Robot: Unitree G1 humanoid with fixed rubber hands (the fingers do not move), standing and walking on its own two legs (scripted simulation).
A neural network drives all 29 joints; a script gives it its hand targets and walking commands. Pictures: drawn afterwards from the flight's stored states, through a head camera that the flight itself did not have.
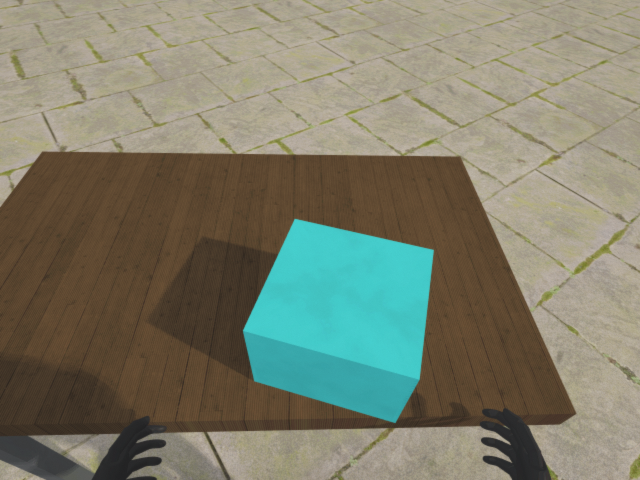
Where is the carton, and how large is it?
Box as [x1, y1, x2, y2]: [243, 219, 433, 422]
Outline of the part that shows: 295,219 243,329 254,380 395,422 419,379 433,250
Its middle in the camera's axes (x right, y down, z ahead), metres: +0.03 +0.11 +0.57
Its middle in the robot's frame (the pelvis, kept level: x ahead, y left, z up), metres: +0.36 +0.02 -0.03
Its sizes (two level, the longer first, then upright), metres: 0.211 0.200 0.150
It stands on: a table, 0.68 m high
